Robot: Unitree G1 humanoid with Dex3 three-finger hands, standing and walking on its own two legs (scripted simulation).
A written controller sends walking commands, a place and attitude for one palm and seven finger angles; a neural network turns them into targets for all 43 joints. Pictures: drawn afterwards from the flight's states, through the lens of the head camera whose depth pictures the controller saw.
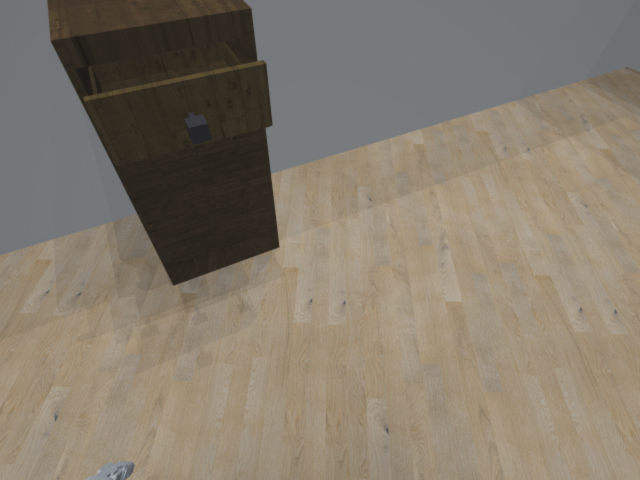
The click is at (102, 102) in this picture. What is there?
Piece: drawer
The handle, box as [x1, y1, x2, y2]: [184, 112, 211, 144]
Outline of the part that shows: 188,113 189,117 184,119 193,144 211,139 208,126 203,115 201,114 195,116 192,112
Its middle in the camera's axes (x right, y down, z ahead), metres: -0.28 -0.26 +0.87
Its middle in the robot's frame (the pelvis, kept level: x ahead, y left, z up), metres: +0.81 +0.32 -0.01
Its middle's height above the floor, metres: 0.75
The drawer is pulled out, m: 0.15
